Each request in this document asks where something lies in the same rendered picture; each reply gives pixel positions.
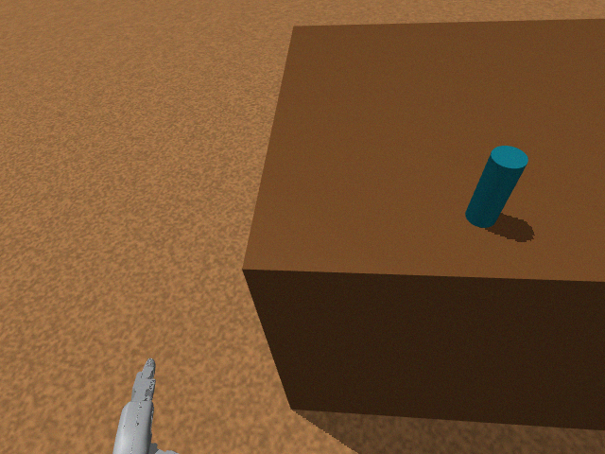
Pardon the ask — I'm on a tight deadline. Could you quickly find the left robot hand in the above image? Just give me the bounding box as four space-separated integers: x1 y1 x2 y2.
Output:
112 358 179 454

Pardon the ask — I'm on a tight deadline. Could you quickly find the can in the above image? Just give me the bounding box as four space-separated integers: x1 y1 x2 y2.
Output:
465 146 528 228

